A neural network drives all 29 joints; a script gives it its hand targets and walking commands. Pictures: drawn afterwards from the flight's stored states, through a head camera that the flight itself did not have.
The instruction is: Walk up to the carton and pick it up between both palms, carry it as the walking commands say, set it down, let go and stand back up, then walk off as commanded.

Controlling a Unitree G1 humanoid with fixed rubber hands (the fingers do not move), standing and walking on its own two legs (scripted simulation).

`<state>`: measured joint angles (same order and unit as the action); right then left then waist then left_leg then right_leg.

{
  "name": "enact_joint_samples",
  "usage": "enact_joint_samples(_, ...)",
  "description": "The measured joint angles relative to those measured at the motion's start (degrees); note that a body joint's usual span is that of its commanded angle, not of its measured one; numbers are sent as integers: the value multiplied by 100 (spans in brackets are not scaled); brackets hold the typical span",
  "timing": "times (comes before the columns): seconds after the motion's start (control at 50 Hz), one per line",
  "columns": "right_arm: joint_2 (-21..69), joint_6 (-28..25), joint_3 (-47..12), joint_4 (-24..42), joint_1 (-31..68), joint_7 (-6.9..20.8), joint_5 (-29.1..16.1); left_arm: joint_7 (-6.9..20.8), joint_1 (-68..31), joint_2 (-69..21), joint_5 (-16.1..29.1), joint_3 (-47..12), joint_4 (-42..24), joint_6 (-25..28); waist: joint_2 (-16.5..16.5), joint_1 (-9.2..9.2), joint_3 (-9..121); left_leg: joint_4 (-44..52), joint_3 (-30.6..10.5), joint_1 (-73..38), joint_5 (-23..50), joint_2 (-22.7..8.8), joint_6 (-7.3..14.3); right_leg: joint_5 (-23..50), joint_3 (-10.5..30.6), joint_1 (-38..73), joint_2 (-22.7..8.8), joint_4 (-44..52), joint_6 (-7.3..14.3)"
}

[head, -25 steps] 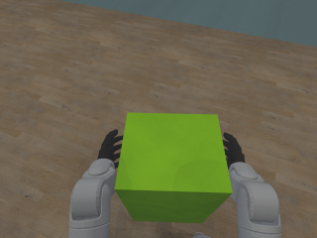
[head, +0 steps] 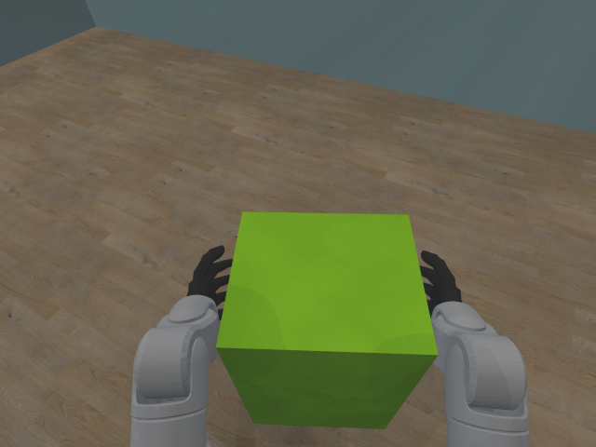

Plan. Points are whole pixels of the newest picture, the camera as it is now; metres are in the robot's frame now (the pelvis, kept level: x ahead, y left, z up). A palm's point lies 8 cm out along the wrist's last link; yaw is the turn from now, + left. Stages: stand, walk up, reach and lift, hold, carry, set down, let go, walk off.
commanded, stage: carry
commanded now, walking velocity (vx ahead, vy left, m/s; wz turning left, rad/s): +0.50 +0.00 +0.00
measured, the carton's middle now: (321, 332) +0.28 +0.00 +0.02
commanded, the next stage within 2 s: none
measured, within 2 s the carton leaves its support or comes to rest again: neither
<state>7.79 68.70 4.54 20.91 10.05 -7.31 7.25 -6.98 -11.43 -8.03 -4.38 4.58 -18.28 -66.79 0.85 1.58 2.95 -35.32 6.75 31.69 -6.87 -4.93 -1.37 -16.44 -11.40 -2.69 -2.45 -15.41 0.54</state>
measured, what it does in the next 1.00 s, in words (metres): walks ahead: left foot, then right foot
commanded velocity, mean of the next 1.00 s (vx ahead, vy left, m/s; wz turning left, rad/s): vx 0.50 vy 0.00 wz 0.00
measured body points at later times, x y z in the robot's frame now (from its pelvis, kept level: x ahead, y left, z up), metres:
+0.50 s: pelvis +0.33 +0.01 -0.02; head +0.35 +0.01 +0.43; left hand +0.63 +0.14 +0.07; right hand +0.62 -0.15 +0.07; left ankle +0.18 +0.11 -0.75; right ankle +0.45 -0.10 -0.74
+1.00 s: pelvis +0.64 +0.03 -0.02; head +0.65 +0.03 +0.43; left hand +0.94 +0.16 +0.06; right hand +0.93 -0.13 +0.06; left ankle +0.70 +0.11 -0.75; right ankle +0.48 -0.09 -0.69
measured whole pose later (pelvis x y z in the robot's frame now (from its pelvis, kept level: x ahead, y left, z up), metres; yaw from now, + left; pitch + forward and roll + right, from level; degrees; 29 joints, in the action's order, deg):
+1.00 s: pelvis +0.64 +0.03 -0.02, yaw -3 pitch +4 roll +1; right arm 8.1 67.9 4.6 15.1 12.2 -7.2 6.8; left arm -6.9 -11.5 -8.0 -5.5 6.4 -16.5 -67.7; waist -2.3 0.3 5.3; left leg -30.2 12.9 23.0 -11.4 -1.7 4.1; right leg -26.1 -4.6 -14.0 -5.9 -51.5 -1.4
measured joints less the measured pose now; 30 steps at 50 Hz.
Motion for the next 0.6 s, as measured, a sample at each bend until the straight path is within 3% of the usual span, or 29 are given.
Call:
enact_joint_samples(0.08,9,75,67,-52,76,1,-26,10,-84,-14,-58,17,26,-113,-66,-28,135,821,335,-531,99,168,125,-836,104,317,-124,-653,-250)
enact_joint_samples(0.12,33,-27,55,-344,209,4,-34,23,-135,-15,-91,163,113,-108,-320,-114,132,529,531,-595,-112,334,457,-997,298,-168,-429,-2105,-299)
enact_joint_samples(0.14,45,-62,58,-497,273,4,-36,25,-133,-16,-102,222,167,-102,-334,-148,111,431,582,-627,-268,340,532,-963,570,-640,-382,-3141,-251)
enact_joint_samples(0.18,52,-87,43,-681,283,0,-32,19,-91,-9,-116,253,276,-91,-291,-187,42,595,628,-873,-395,330,516,-867,932,-1501,-162,-4623,-125)
enact_joint_samples(0.22,33,-105,14,-673,175,-2,-34,11,-51,-1,-106,210,325,-80,-252,-219,-31,961,634,-1213,-413,349,501,-658,990,-2123,-83,-5009,-79)
enact_joint_samples(0.36,3,-185,28,-153,4,-15,-130,-14,-1,1,-95,-11,-34,17,-135,-251,-125,1848,532,-2249,-651,312,374,194,718,-3204,-175,-3167,-94)
enact_joint_samples(0.48,18,-124,10,-114,101,4,-108,-15,26,7,-89,20,-166,-9,-74,-193,26,1732,452,-3069,-1458,213,75,1040,249,-2899,-73,-1531,-15)
enact_joint_samples(0.52,16,-85,38,-139,126,14,-73,-11,-39,-5,-75,47,-72,-23,-62,-180,91,1075,414,-3130,-1977,129,-24,1342,75,-2491,-21,-1072,61)
enact_joint_samples(0.56,24,-94,199,-282,174,21,-75,-6,-130,-22,-101,12,230,75,124,-94,66,-616,83,-2517,-1979,-43,10,1019,-57,-2482,49,-1542,278)
enact_joint_samples(0.6,21,-64,259,-409,155,19,-77,-6,-154,-28,-118,1,429,67,102,-58,-19,-2345,-318,-1673,-1919,154,93,674,-89,-2256,21,-1521,367)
